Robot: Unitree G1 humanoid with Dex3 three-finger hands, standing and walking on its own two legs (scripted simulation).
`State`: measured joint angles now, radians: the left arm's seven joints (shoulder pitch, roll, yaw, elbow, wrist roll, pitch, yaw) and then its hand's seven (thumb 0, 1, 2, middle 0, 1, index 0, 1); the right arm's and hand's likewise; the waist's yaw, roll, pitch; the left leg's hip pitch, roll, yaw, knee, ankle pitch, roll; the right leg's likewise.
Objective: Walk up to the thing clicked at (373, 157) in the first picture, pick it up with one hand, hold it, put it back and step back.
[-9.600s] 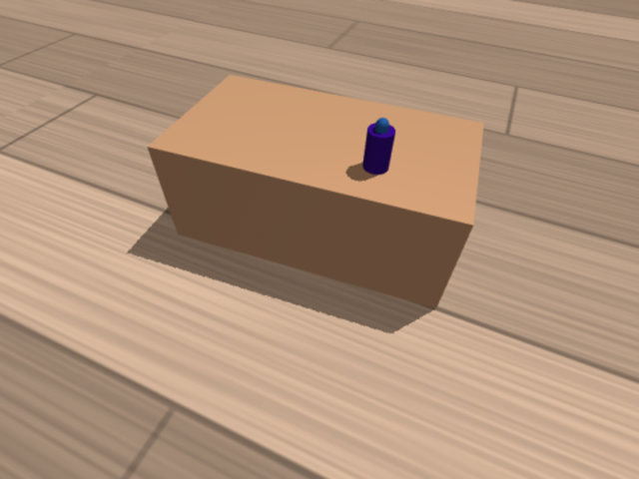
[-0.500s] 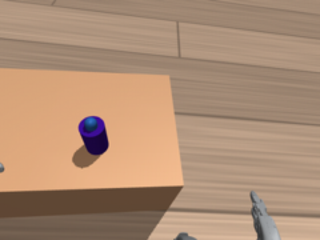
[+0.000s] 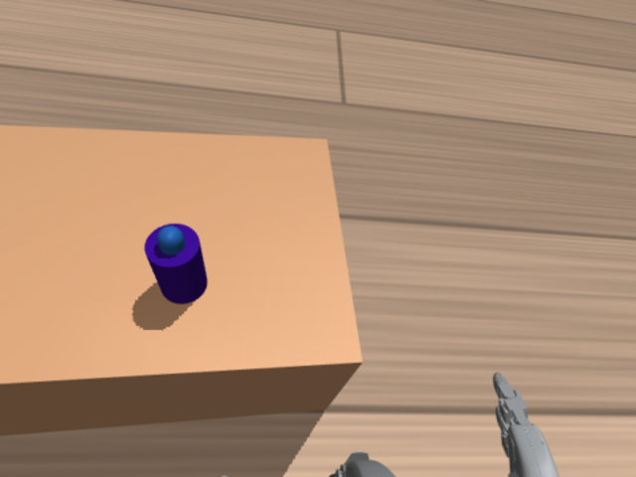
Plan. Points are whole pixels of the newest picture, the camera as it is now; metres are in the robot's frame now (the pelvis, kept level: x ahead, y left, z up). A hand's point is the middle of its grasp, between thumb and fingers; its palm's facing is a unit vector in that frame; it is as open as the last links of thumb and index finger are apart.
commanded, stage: go down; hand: left
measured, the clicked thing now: (177, 260) +0.52 +0.20 -0.18
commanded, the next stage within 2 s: approach in 0.14 s
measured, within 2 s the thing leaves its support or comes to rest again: neither
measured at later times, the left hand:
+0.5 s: hand out of the picture +0.42 +0.37 +0.04, palm faces +0.22 -0.97 +0.02, open 17.7 cm
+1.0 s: hand (140, 279) +0.47 +0.25 -0.17, palm faces +0.14 -0.99 +0.04, open 17.7 cm
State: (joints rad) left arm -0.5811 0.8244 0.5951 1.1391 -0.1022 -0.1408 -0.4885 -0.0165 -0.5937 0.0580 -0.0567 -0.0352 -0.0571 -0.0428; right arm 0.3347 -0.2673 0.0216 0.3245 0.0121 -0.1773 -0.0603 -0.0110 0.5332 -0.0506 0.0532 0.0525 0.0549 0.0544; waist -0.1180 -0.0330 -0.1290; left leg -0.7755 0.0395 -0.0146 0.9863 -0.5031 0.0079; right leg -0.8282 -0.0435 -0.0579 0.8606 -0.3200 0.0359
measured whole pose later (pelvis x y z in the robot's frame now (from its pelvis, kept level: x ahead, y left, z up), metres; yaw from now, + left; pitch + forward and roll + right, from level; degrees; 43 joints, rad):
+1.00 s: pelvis -0.06 -0.01 -0.13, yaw -2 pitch +33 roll -5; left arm -0.84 0.82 0.65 1.31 -0.06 -0.58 -0.33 -0.02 -0.61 0.02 -0.06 -0.06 -0.06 -0.06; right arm 0.36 -0.30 0.00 -0.14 -0.08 -0.19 0.03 -0.01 0.51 -0.05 0.06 0.05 0.06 0.06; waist -0.38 -0.07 -0.12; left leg -1.53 0.04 -0.08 1.60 -0.64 -0.01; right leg -1.57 -0.05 -0.08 1.44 -0.43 0.02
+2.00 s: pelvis -0.05 -0.01 -0.15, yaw -2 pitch +34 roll -5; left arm -0.88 0.69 0.51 1.25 0.03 -0.59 0.01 -0.02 -0.61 0.08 -0.36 -0.25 -0.37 -0.24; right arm 0.43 -0.32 -0.05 -0.37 -0.07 -0.02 0.09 -0.01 0.50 -0.05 0.06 0.05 0.06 0.06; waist -0.41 -0.07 -0.15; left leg -1.57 0.03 -0.07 1.65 -0.68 -0.01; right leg -1.62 -0.05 -0.07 1.49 -0.46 0.02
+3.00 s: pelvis -0.05 +0.00 -0.13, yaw -2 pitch +33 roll -6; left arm -0.86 0.67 0.47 1.20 0.05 -0.50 0.03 -0.02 -0.54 1.04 -0.61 -0.85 -0.66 -0.88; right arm 0.43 -0.31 -0.04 -0.36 -0.07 -0.01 0.08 -0.01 0.50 -0.06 0.06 0.05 0.06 0.06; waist -0.43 -0.08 -0.15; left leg -1.53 0.04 -0.07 1.60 -0.66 0.00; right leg -1.57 -0.05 -0.07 1.43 -0.44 0.03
